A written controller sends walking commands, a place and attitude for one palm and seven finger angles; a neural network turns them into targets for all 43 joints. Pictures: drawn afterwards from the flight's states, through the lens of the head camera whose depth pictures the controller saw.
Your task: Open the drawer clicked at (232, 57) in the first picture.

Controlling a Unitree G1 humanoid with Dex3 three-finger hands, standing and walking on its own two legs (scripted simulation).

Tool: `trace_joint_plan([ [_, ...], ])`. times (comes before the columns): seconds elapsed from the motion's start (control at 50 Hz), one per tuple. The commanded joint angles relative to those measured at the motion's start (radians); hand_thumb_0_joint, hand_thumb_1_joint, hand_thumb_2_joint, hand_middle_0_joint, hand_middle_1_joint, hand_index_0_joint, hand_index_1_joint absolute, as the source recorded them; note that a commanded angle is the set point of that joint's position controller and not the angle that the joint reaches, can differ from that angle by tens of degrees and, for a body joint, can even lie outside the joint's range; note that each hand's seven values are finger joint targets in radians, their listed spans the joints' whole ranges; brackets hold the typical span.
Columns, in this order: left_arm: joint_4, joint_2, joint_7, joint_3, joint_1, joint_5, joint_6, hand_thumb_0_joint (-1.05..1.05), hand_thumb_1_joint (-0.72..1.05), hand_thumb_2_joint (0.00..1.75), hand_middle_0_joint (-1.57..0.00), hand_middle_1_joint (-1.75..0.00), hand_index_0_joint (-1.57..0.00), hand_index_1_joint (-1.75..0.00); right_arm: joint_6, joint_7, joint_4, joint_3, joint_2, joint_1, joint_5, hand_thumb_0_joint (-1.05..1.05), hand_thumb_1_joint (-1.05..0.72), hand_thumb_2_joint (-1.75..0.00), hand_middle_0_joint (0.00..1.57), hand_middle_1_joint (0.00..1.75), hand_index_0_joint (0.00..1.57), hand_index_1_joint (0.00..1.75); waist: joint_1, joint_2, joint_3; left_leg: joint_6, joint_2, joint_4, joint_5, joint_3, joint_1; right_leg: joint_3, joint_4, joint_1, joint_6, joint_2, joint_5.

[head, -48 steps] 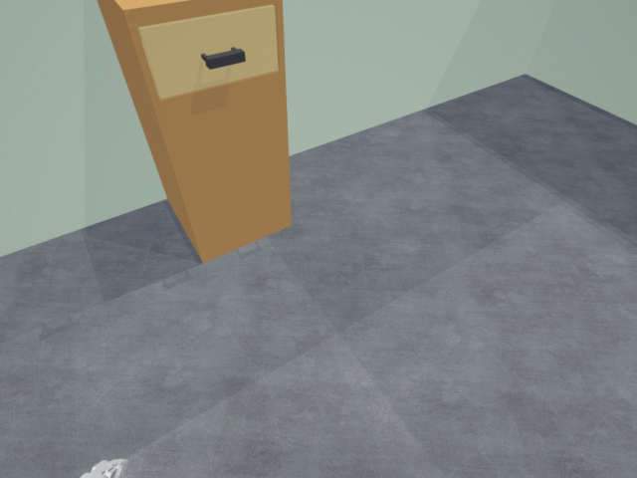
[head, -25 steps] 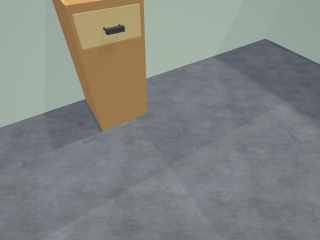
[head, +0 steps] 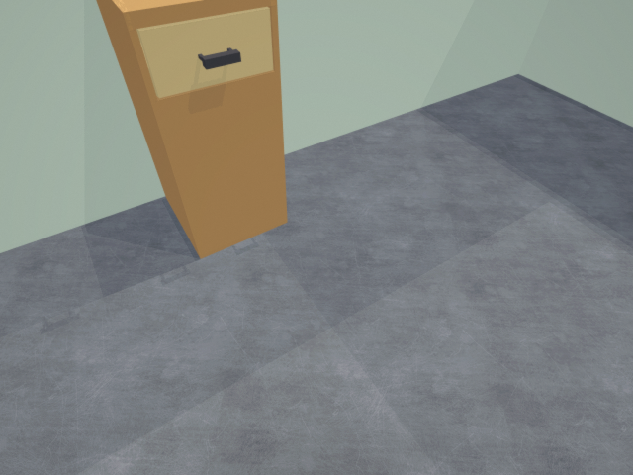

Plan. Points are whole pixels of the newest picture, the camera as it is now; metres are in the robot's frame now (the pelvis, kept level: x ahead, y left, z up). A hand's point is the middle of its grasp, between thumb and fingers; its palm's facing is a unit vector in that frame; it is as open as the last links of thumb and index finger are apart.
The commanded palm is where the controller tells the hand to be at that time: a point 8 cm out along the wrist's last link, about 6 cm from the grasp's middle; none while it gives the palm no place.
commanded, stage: look at it before walking up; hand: left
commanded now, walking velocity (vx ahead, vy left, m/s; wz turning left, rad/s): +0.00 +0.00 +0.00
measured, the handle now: (218, 56) +1.14 +0.34 +0.02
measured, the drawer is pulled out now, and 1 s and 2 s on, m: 0.00 0.00 0.00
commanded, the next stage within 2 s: walk to a spot facing it in 0.58 s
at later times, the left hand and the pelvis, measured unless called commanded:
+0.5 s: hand out of the picture +0.08 +0.25 -0.16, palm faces -0.04 -0.94 -0.33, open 7.4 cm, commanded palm none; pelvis +0.00 +0.00 +0.00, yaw +0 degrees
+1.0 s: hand out of the picture +0.08 +0.19 -0.17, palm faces -0.14 -0.96 -0.24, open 7.4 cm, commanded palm none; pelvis +0.04 -0.02 -0.01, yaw -9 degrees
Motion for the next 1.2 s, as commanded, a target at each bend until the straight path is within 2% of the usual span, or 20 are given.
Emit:
trace_joint_plan([
  [0.0, -0.060, 0.206, 0.013, 0.041, -0.046, -0.004, -0.028, 0.00, 0.90, 0.90, -0.20, -0.30, -0.20, -0.30, -0.026, -0.014, -0.063, -0.039, -0.208, -0.048, -0.002, 0.00, -0.90, -0.90, 0.20, 0.30, 0.20, 0.30, 0.004, 0.003, -0.054, 0.043, 0.099, -0.067, 0.105, -0.085, -0.001, 0.116, -0.082, -0.007, -0.024, -0.127, 0.077],
  [0.66, -0.051, 0.206, 0.015, 0.041, -0.040, -0.003, -0.030, 0.00, 0.90, 0.90, -0.20, -0.30, -0.20, -0.30, -0.027, -0.016, -0.059, -0.039, -0.214, -0.064, 0.001, 0.00, -0.90, -0.90, 0.20, 0.30, 0.20, 0.30, 0.005, 0.012, -0.054, 0.042, 0.108, -0.083, 0.167, -0.076, 0.036, 0.106, -0.086, 0.010, -0.017, -0.127, 0.169],
  [0.7, -0.029, 0.107, 0.016, 0.023, 0.012, -0.004, -0.011, 0.00, 0.90, 0.90, -0.20, -0.30, -0.20, -0.30, -0.013, -0.014, -0.038, -0.018, -0.115, -0.010, -0.007, 0.00, -0.90, -0.90, 0.20, 0.30, 0.20, 0.30, 0.004, 0.006, -0.056, 0.024, 0.106, -0.057, 0.074, -0.045, 0.045, 0.115, -0.075, -0.012, -0.009, -0.114, 0.075],
  [0.74, -0.037, 0.091, 0.008, 0.025, 0.045, 0.001, 0.009, 0.00, 0.90, 0.90, -0.20, -0.30, -0.20, -0.30, 0.000, -0.012, -0.038, -0.022, -0.101, 0.032, -0.012, 0.00, -0.90, -0.90, 0.20, 0.30, 0.20, 0.30, 0.002, 0.025, -0.020, 0.029, 0.112, -0.049, -0.127, -0.034, 0.031, 0.128, -0.054, -0.087, -0.015, -0.087, -0.133],
  [0.8, -0.077, 0.090, -0.011, 0.043, 0.065, 0.008, 0.019, 0.00, 0.90, 0.90, -0.20, -0.30, -0.20, -0.30, 0.007, -0.013, -0.069, -0.048, -0.141, 0.051, -0.016, 0.00, -0.90, -0.90, 0.20, 0.30, 0.20, 0.30, 0.000, 0.060, 0.082, 0.063, 0.159, -0.096, -0.388, -0.083, -0.022, 0.123, 0.024, -0.224, -0.023, -0.032, -0.294],
  [0.82, -0.093, 0.082, -0.015, 0.049, 0.065, 0.010, 0.019, 0.00, 0.90, 0.90, -0.20, -0.30, -0.20, -0.30, 0.006, -0.013, -0.075, -0.059, -0.160, 0.077, -0.015, 0.00, -0.90, -0.90, 0.20, 0.30, 0.20, 0.30, -0.009, 0.100, 0.094, 0.087, 0.200, -0.127, -0.458, -0.130, -0.009, 0.093, 0.107, -0.278, -0.019, -0.002, -0.305],
  [0.84, -0.109, 0.058, -0.021, 0.052, 0.067, 0.009, 0.016, 0.00, 0.90, 0.90, -0.20, -0.30, -0.20, -0.30, 0.000, -0.016, -0.080, -0.070, -0.181, 0.097, -0.014, 0.00, -0.90, -0.90, 0.20, 0.30, 0.20, 0.30, -0.019, 0.166, 0.104, 0.126, 0.271, -0.179, -0.491, -0.197, 0.001, 0.027, 0.242, -0.320, -0.010, 0.028, -0.256],
  [0.86, -0.132, 0.040, -0.025, 0.056, 0.043, 0.007, 0.012, 0.00, 0.90, 0.90, -0.20, -0.30, -0.20, -0.30, -0.010, -0.017, -0.087, -0.080, -0.188, 0.114, -0.011, 0.00, -0.90, -0.90, 0.20, 0.30, 0.20, 0.30, -0.028, 0.204, 0.101, 0.174, 0.342, -0.215, -0.424, -0.237, 0.029, -0.011, 0.378, -0.369, -0.001, 0.007, -0.259],
  [0.88, -0.154, 0.031, -0.029, 0.061, 0.018, 0.008, 0.009, 0.00, 0.90, 0.90, -0.20, -0.30, -0.20, -0.30, -0.019, -0.018, -0.092, -0.083, -0.180, 0.127, -0.012, 0.00, -0.90, -0.90, 0.20, 0.30, 0.20, 0.30, -0.034, 0.195, 0.110, 0.199, 0.367, -0.215, -0.325, -0.229, 0.069, -0.002, 0.436, -0.430, 0.003, -0.028, -0.294],
  [0.92, -0.172, 0.012, -0.037, 0.067, 0.010, 0.007, -0.003, 0.00, 0.90, 0.90, -0.20, -0.30, -0.20, -0.30, -0.030, -0.020, -0.093, -0.086, -0.153, 0.138, -0.015, 0.00, -0.90, -0.90, 0.20, 0.30, 0.20, 0.30, -0.030, 0.152, 0.086, 0.194, 0.376, -0.152, -0.151, -0.154, 0.094, 0.000, 0.408, -0.418, 0.004, -0.072, -0.304],
  [0.96, -0.149, -0.023, -0.043, 0.073, 0.111, 0.006, -0.010, 0.00, 0.90, 0.90, -0.20, -0.30, -0.20, -0.30, -0.032, -0.020, -0.109, -0.084, -0.132, 0.084, -0.018, 0.00, -0.90, -0.90, 0.20, 0.30, 0.20, 0.30, 0.027, 0.140, 0.060, 0.136, 0.328, -0.039, -0.045, -0.010, -0.011, -0.049, 0.278, -0.218, 0.001, -0.070, -0.236],
  [0.98, -0.110, -0.027, -0.043, 0.078, 0.236, 0.009, -0.014, 0.00, 0.90, 0.90, -0.20, -0.30, -0.20, -0.30, -0.030, -0.019, -0.116, -0.083, -0.123, 0.049, -0.018, 0.00, -0.90, -0.90, 0.20, 0.30, 0.20, 0.30, 0.088, 0.088, 0.014, 0.090, 0.267, 0.126, -0.070, 0.067, -0.088, -0.084, 0.163, -0.046, -0.002, -0.035, -0.117],
  [1.0, -0.062, 0.038, -0.034, 0.093, 0.375, 0.016, -0.026, 0.00, 0.90, 0.90, -0.20, -0.30, -0.20, -0.30, -0.028, -0.011, -0.135, -0.074, -0.075, 0.043, -0.009, 0.00, -0.90, -0.90, 0.20, 0.30, 0.20, 0.30, 0.139, -0.114, -0.032, 0.036, 0.166, 0.403, -0.146, 0.168, -0.248, 0.023, 0.013, 0.146, -0.024, -0.078, -0.115],
  [1.02, -0.040, 0.159, -0.011, 0.115, 0.469, 0.016, -0.041, 0.00, 0.90, 0.90, -0.20, -0.30, -0.20, -0.30, -0.030, -0.001, -0.191, -0.052, 0.011, 0.009, -0.003, 0.00, -0.90, -0.90, 0.20, 0.30, 0.20, 0.30, 0.161, -0.445, -0.010, -0.020, 0.032, 0.717, -0.407, 0.201, -0.562, 0.515, -0.157, 0.234, -0.121, -0.335, -0.148],
  [1.04, -0.047, 0.146, 0.008, 0.113, 0.487, -0.003, -0.040, 0.00, 0.90, 0.90, -0.20, -0.30, -0.20, -0.30, -0.038, -0.001, -0.222, -0.059, -0.021, -0.049, -0.010, 0.00, -0.90, -0.90, 0.20, 0.30, 0.20, 0.30, 0.162, -0.305, 0.002, -0.001, 0.054, 0.802, -0.372, 0.065, -0.604, 0.650, -0.212, 0.204, -0.182, -0.386, -0.119],
  [1.06, -0.066, 0.115, 0.011, 0.111, 0.410, -0.005, -0.046, 0.00, 0.90, 0.90, -0.20, -0.30, -0.20, -0.30, -0.044, 0.001, -0.207, -0.068, -0.032, -0.034, -0.006, 0.00, -0.90, -0.90, 0.20, 0.30, 0.20, 0.30, 0.119, -0.200, 0.028, 0.011, 0.104, 0.808, -0.248, 0.025, -0.597, 0.561, -0.199, 0.163, -0.206, -0.356, -0.146],
  [1.08, -0.078, 0.087, 0.009, 0.104, 0.372, -0.003, -0.050, 0.00, 0.90, 0.90, -0.20, -0.30, -0.20, -0.30, -0.047, 0.004, -0.204, -0.067, -0.018, -0.060, -0.007, 0.00, -0.90, -0.90, 0.20, 0.30, 0.20, 0.30, 0.109, -0.139, 0.062, 0.003, 0.116, 0.827, -0.209, 0.030, -0.589, 0.558, -0.199, 0.096, -0.221, -0.338, -0.148],
  [1.12, -0.096, 0.034, 0.014, 0.092, 0.301, 0.005, -0.061, 0.00, 0.90, 0.90, -0.20, -0.30, -0.20, -0.30, -0.043, 0.008, -0.182, -0.071, 0.002, -0.024, -0.015, 0.00, -0.90, -0.90, 0.20, 0.30, 0.20, 0.30, 0.055, -0.028, 0.066, -0.012, 0.133, 0.792, -0.138, 0.014, -0.541, 0.453, -0.188, 0.026, -0.217, -0.312, -0.068],
  [1.14, -0.096, 0.024, 0.012, 0.088, 0.303, 0.007, -0.066, 0.00, 0.90, 0.90, -0.20, -0.30, -0.20, -0.30, -0.037, 0.010, -0.174, -0.071, 0.023, -0.005, -0.017, 0.00, -0.90, -0.90, 0.20, 0.30, 0.20, 0.30, 0.041, -0.005, 0.062, -0.022, 0.129, 0.771, -0.103, 0.028, -0.524, 0.395, -0.184, 0.011, -0.200, -0.284, 0.013],
  [1.18, -0.086, 0.016, 0.012, 0.088, 0.314, 0.007, -0.075, 0.00, 0.90, 0.90, -0.20, -0.30, -0.20, -0.30, -0.028, 0.011, -0.172, -0.072, 0.045, 0.018, -0.015, 0.00, -0.90, -0.90, 0.20, 0.30, 0.20, 0.30, 0.023, -0.022, 0.046, -0.038, 0.123, 0.735, -0.054, 0.042, -0.525, 0.317, -0.175, 0.019, -0.189, -0.249, 0.115],
])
